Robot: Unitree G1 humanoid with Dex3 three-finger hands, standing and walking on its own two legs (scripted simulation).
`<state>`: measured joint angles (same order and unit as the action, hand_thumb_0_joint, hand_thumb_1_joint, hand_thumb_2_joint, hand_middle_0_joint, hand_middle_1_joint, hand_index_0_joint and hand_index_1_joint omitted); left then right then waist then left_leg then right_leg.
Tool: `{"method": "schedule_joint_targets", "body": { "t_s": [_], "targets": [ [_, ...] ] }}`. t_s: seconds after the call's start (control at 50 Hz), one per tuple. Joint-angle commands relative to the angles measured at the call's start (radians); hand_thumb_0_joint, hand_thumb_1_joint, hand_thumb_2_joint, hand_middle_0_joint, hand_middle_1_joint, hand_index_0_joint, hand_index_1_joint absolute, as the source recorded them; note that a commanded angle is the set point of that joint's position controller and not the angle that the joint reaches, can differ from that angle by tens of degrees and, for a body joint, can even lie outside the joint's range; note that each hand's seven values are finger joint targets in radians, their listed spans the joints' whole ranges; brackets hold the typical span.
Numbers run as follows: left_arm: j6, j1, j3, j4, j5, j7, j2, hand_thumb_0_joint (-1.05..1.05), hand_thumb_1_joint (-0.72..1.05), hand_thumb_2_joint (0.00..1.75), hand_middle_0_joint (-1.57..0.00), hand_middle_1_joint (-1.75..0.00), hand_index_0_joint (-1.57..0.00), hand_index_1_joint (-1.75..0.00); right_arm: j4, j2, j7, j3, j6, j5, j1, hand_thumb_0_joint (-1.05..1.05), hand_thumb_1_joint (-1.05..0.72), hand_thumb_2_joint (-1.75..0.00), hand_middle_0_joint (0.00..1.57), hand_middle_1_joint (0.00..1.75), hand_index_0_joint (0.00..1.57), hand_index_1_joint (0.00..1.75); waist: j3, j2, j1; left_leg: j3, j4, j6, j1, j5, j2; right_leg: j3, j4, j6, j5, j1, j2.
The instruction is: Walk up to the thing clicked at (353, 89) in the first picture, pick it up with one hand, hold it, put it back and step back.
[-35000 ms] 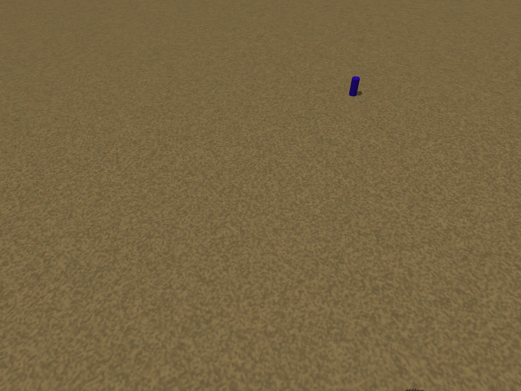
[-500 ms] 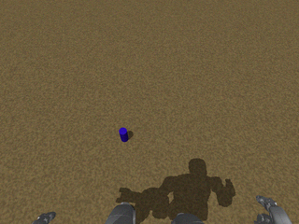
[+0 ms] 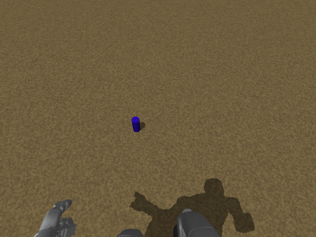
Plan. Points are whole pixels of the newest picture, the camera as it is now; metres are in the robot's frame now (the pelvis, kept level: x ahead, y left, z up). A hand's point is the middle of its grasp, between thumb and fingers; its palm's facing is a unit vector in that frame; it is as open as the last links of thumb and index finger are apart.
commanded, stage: step back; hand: left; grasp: from the side
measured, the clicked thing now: (136, 124) +0.84 +0.17 -0.69
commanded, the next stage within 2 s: stand in 1.50 s
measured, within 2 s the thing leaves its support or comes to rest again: neither
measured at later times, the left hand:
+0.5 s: hand out of the picture -0.10 +0.23 -0.13, palm faces -0.02 -0.89 -0.45, open 7.4 cm
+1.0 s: hand out of the picture -0.16 +0.21 -0.13, palm faces +0.06 -0.92 -0.39, open 7.4 cm
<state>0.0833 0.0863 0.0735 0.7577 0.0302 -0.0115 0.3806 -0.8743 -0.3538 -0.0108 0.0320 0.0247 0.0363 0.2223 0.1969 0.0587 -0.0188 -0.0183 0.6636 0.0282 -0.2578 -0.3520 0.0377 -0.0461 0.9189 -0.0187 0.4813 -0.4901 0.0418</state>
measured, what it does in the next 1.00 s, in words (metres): walks backwards: right foot, then left foot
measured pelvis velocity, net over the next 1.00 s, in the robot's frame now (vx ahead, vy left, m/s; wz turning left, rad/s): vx -0.19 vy -0.05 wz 0.03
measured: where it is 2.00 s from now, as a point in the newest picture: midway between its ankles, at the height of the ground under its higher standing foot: outside the picture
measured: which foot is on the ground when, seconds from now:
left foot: down 0.00-0.28, up 0.30-0.56, down 0.58-0.88, up 0.90-1.00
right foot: up 0.00-0.24, down 0.26-1.00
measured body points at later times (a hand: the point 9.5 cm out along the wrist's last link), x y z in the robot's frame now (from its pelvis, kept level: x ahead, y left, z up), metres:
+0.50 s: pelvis -0.17 -0.04 +0.00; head -0.13 -0.07 +0.45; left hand -0.10 +0.28 -0.10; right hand -0.07 -0.36 -0.13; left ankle -0.20 +0.10 -0.66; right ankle -0.14 -0.17 -0.72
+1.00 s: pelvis -0.19 -0.05 +0.01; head -0.18 -0.07 +0.46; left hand -0.16 +0.26 -0.10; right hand -0.11 -0.36 -0.12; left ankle -0.21 +0.08 -0.68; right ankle -0.16 -0.15 -0.72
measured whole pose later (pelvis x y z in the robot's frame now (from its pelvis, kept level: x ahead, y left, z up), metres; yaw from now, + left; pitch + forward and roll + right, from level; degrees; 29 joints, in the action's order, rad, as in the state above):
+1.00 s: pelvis -0.19 -0.05 +0.01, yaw +2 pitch -3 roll +0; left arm -0.05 0.25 0.06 0.98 0.04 0.01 0.35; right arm -0.97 -0.38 0.01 0.06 0.02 0.03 0.22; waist 0.07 -0.04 0.04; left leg -0.08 0.90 0.02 -0.34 -0.49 0.03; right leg 0.04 0.58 -0.05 0.28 -0.25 0.01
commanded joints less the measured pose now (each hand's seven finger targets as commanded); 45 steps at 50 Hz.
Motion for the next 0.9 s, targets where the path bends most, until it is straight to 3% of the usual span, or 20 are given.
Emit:
{"method": "schedule_joint_targets", "body": {
  "t_s": [0.0,0.16,0.22,0.24,0.26,0.28,0.3,0.36,0.46,0.54,0.56,0.6,0.62,0.64,0.68,0.74,0.8,0.84,0.86,0.88],
  "targets": [
    [-0.019,0.049,0.072,-0.054,-0.018,-0.005,0.196,0.0,0.9,0.9,-0.2,-0.3,-0.2,-0.3,0.126,-0.285,-0.033,0.08,-0.039,0.017,-0.11,0.0,-0.9,-0.9,0.2,0.3,0.2,0.3,-0.186,-0.155,0.055,-0.246,-0.244,0.218,-0.038,0.599,-0.309,-0.161,0.4,0.006,0.048,0.017,0.062],
    [-0.057,0.109,0.043,-0.018,-0.011,-0.005,0.167,0.0,0.9,0.9,-0.2,-0.3,-0.2,-0.3,0.128,-0.28,-0.022,0.086,-0.007,0.001,-0.054,0.0,-0.9,-0.9,0.2,0.3,0.2,0.3,-0.268,-0.29,0.014,-0.162,-0.101,0.199,0.204,0.589,-0.276,-0.019,-0.205,0.04,0.027,0.092,-0.042],
    [-0.076,0.194,0.05,0.053,-0.002,-0.011,0.165,0.0,0.9,0.9,-0.2,-0.3,-0.2,-0.3,0.134,-0.283,-0.01,0.077,0.023,-0.017,-0.097,0.0,-0.9,-0.9,0.2,0.3,0.2,0.3,-0.32,-0.243,0.044,-0.094,0.027,0.12,0.091,0.481,-0.199,0.068,-0.565,0.024,-0.284,0.309,0.005],
    [-0.079,0.192,0.061,0.066,0.008,-0.012,0.216,0.0,0.9,0.9,-0.2,-0.3,-0.2,-0.3,0.136,-0.243,-0.007,0.067,0.027,-0.023,-0.092,0.0,-0.9,-0.9,0.2,0.3,0.2,0.3,-0.313,-0.169,0.04,-0.102,0.069,0.08,-0.059,0.304,-0.151,-0.054,-0.509,0.001,-0.34,0.385,-0.052],
    [-0.082,0.204,0.084,0.054,0.018,-0.01,0.299,0.0,0.9,0.9,-0.2,-0.3,-0.2,-0.3,0.159,-0.196,-0.008,0.051,0.025,-0.027,-0.083,0.0,-0.9,-0.9,0.2,0.3,0.2,0.3,-0.288,0.067,0.046,-0.079,0.187,0.021,-0.294,-0.018,-0.024,-0.319,-0.506,-0.064,-0.366,0.428,-0.225],
    [-0.076,0.134,0.101,0.022,0.019,-0.011,0.405,0.0,0.9,0.9,-0.2,-0.3,-0.2,-0.3,0.175,-0.204,-0.027,0.067,0.028,-0.024,-0.133,0.0,-0.9,-0.9,0.2,0.3,0.2,0.3,-0.239,0.203,0.093,-0.119,0.414,-0.023,-0.257,-0.283,0.043,-0.525,-0.574,-0.257,-0.39,0.155,-0.453],
    [-0.082,0.064,0.098,0.001,0.006,-0.018,0.394,0.0,0.9,0.9,-0.2,-0.3,-0.2,-0.3,0.157,-0.252,-0.032,0.093,0.034,-0.029,-0.142,0.0,-0.9,-0.9,0.2,0.3,0.2,0.3,-0.155,0.181,0.066,-0.185,0.535,-0.026,-0.173,-0.271,-0.01,-0.563,-0.624,-0.283,-0.339,-0.047,-0.485],
    [-0.091,-0.026,0.066,-0.004,0.016,-0.025,0.267,0.0,0.9,0.9,-0.2,-0.3,-0.2,-0.3,0.09,-0.244,-0.016,0.077,0.032,-0.039,-0.056,0.0,-0.9,-0.9,0.2,0.3,0.2,0.3,-0.147,0.015,-0.006,-0.174,0.616,-0.027,-0.226,-0.126,0.075,-0.201,-0.465,-0.184,-0.499,0.112,-0.284],
    [-0.101,0.112,0.076,0.034,0.028,-0.023,0.263,0.0,0.9,0.9,-0.2,-0.3,-0.2,-0.3,0.087,-0.224,-0.002,0.065,0.002,-0.014,-0.086,0.0,-0.9,-0.9,0.2,0.3,0.2,0.3,-0.196,0.097,0.087,-0.075,0.254,-0.055,-0.276,-0.151,0.002,-0.224,-0.496,-0.16,-0.015,0.359,-0.246],
    [-0.09,0.087,0.078,0.048,0.018,-0.008,0.296,0.0,0.9,0.9,-0.2,-0.3,-0.2,-0.3,0.022,-0.218,0.014,0.082,-0.024,-0.003,0.011,0.0,-0.9,-0.9,0.2,0.3,0.2,0.3,-0.218,0.159,0.045,0.005,-0.243,-0.004,0.031,-0.152,-0.028,-0.207,-0.483,-0.145,0.083,0.233,-0.279],
    [-0.084,0.11,0.06,0.048,0.015,-0.008,0.258,0.0,0.9,0.9,-0.2,-0.3,-0.2,-0.3,-0.006,-0.219,0.012,0.091,-0.031,0.006,0.054,0.0,-0.9,-0.9,0.2,0.3,0.2,0.3,-0.226,0.079,0.028,-0.037,-0.369,0.011,0.145,-0.052,-0.018,-0.142,-0.354,-0.094,0.005,0.176,-0.23],
    [-0.086,0.128,0.019,0.045,-0.011,-0.008,0.132,0.0,0.9,0.9,-0.2,-0.3,-0.2,-0.3,0.009,-0.319,0.007,0.109,-0.042,0.03,0.006,0.0,-0.9,-0.9,0.2,0.3,0.2,0.3,-0.179,-0.254,0.037,-0.536,-0.45,0.109,0.253,-0.314,-0.314,0.087,-0.011,0.009,0.091,-0.233,-0.017],
    [-0.095,0.007,0.049,0.052,0.003,-0.013,0.235,0.0,0.9,0.9,-0.2,-0.3,-0.2,-0.3,0.012,-0.373,0.015,0.107,-0.042,0.012,-0.004,0.0,-0.9,-0.9,0.2,0.3,0.2,0.3,-0.095,-0.223,-0.029,-0.628,-0.492,0.219,-0.025,-0.515,-0.402,-0.032,-0.008,0.018,0.088,-0.113,-0.098],
    [-0.102,-0.003,0.054,0.062,0.001,-0.004,0.27,0.0,0.9,0.9,-0.2,-0.3,-0.2,-0.3,0.024,-0.353,0.015,0.104,-0.046,0.008,-0.086,0.0,-0.9,-0.9,0.2,0.3,0.2,0.3,-0.029,-0.192,0.009,-0.547,-0.494,0.221,-0.172,-0.514,-0.39,-0.031,0.011,0.01,0.046,0.008,-0.117],
    [-0.108,0.063,0.043,0.098,-0.015,0.018,0.215,0.0,0.9,0.9,-0.2,-0.3,-0.2,-0.3,0.023,-0.243,0.015,0.07,-0.057,0.017,-0.137,0.0,-0.9,-0.9,0.2,0.3,0.2,0.3,-0.037,-0.186,0.049,-0.264,-0.416,0.127,-0.08,-0.212,-0.218,-0.001,-0.07,0.002,-0.074,0.044,-0.085],
    [-0.113,0.06,0.04,0.116,-0.009,0.029,0.204,0.0,0.9,0.9,-0.2,-0.3,-0.2,-0.3,0.001,-0.263,0.016,0.085,-0.061,0.01,-0.064,0.0,-0.9,-0.9,0.2,0.3,0.2,0.3,-0.077,-0.224,0.006,-0.245,-0.397,0.118,-0.048,-0.224,-0.203,0.061,-0.199,0.01,-0.075,0.117,-0.059],
    [-0.125,0.131,0.043,0.152,-0.004,0.021,0.187,0.0,0.9,0.9,-0.2,-0.3,-0.2,-0.3,0.013,-0.265,0.021,0.085,-0.037,0.006,-0.097,0.0,-0.9,-0.9,0.2,0.3,0.2,0.3,-0.123,-0.227,0.05,-0.18,-0.299,0.108,-0.117,-0.271,-0.194,0.104,-0.394,0.002,-0.142,0.32,-0.024],
    [-0.145,0.213,0.058,0.187,0.008,0.004,0.219,0.0,0.9,0.9,-0.2,-0.3,-0.2,-0.3,0.01,-0.173,0.016,0.057,-0.027,-0.007,-0.043,0.0,-0.9,-0.9,0.2,0.3,0.2,0.3,-0.185,-0.045,0.081,-0.098,-0.018,0.058,-0.201,-0.17,-0.11,-0.064,-0.539,-0.012,-0.132,0.51,-0.079],
    [-0.157,0.233,0.074,0.183,0.022,-0.005,0.292,0.0,0.9,0.9,-0.2,-0.3,-0.2,-0.3,0.033,-0.124,0.016,0.041,-0.032,-0.014,-0.038,0.0,-0.9,-0.9,0.2,0.3,0.2,0.3,-0.192,0.131,0.089,-0.054,0.199,0.002,-0.361,-0.19,0.026,-0.442,-0.661,-0.089,0.007,0.547,-0.291],
    [-0.155,0.176,0.082,0.162,0.016,-0.005,0.337,0.0,0.9,0.9,-0.2,-0.3,-0.2,-0.3,0.017,-0.187,0.002,0.061,-0.025,-0.002,-0.037,0.0,-0.9,-0.9,0.2,0.3,0.2,0.3,-0.149,0.053,0.084,-0.105,0.268,-0.007,-0.302,-0.24,-0.014,-0.557,-0.716,-0.168,0.222,0.361,-0.418]
  ]
}}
